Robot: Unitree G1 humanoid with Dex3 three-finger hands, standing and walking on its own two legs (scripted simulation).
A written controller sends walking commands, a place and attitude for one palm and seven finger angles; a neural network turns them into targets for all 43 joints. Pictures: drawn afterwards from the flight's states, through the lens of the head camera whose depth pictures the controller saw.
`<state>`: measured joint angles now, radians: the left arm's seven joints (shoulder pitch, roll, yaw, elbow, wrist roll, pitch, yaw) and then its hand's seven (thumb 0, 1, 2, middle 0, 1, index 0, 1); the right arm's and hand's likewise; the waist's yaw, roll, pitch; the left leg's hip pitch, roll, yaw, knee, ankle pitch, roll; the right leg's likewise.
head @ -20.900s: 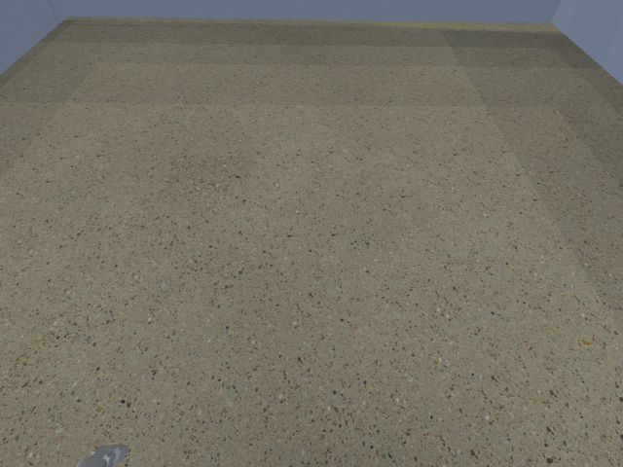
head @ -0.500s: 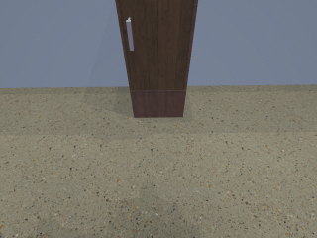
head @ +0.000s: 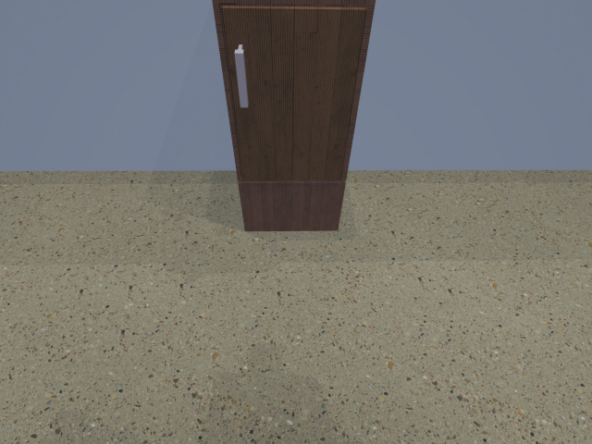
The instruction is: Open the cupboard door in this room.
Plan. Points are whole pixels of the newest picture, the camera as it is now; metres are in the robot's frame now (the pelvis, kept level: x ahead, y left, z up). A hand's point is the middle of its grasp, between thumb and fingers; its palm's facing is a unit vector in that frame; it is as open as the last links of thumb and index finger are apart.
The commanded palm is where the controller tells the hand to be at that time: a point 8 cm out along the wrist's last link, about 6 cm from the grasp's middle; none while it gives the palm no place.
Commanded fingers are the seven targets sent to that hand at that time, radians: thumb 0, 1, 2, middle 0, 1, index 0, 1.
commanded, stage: stand and wait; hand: left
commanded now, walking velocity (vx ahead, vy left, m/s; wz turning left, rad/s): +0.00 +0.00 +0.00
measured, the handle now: (242, 76) +1.04 +0.23 -0.02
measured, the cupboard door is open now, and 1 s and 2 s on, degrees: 0 0 0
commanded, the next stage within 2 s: look at it before walking up in 0.20 s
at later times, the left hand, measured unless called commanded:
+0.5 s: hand out of the picture +0.01 +0.16 -0.18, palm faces +0.02 -0.98 -0.19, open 7.3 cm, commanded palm none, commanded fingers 0.00 0.90 0.90 -0.20 -0.30 -0.20 -0.30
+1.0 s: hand out of the picture +0.01 +0.17 -0.18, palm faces +0.02 -0.98 -0.21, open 7.3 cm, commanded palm none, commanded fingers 0.00 0.90 0.90 -0.20 -0.30 -0.20 -0.30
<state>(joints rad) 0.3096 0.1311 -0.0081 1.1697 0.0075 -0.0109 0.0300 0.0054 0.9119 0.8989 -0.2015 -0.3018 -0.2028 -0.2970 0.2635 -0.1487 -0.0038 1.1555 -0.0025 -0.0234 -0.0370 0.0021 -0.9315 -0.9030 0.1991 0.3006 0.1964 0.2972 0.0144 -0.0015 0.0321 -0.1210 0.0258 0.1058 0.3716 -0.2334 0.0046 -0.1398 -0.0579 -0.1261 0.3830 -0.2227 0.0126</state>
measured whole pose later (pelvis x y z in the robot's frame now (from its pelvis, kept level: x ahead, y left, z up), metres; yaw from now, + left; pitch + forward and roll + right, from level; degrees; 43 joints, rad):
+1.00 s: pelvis +0.00 -0.01 +0.00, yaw +0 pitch -2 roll +0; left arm 0.27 0.17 0.00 1.14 0.01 -0.02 0.03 0.00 0.91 0.90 -0.20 -0.30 -0.20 -0.30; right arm 0.25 -0.17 -0.02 1.15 0.00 -0.03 -0.03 0.00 -0.91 -0.90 0.20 0.30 0.20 0.30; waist 0.01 0.00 0.04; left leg -0.10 0.04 0.11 0.37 -0.24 -0.01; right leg -0.12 -0.04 -0.12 0.39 -0.23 0.00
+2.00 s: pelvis +0.19 -0.02 -0.01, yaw -1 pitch +0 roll +0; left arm 0.14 0.18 0.04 1.00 0.02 0.01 0.03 0.01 0.92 0.90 -0.20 -0.30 -0.20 -0.30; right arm 0.16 -0.17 -0.05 1.04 -0.02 0.00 -0.01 -0.01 -0.93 -0.90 0.20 0.30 0.20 0.30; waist -0.01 0.00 0.06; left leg -0.35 -0.04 0.07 0.48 -0.13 0.07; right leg -0.40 -0.08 -0.03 0.86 -0.46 0.04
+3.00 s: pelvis +0.43 -0.01 -0.03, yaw +4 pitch -2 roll +1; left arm 0.08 0.20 0.05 0.98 0.02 -0.07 -0.02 0.00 0.92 0.90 -0.20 -0.30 -0.20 -0.30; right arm 0.35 -0.16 -0.05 1.16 -0.01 -0.02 -0.01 0.00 -0.92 -0.90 0.20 0.30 0.20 0.30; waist -0.03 0.02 0.10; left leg -0.13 0.08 0.10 0.87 -0.54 -0.02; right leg -0.43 -0.07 -0.15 0.67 -0.20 -0.05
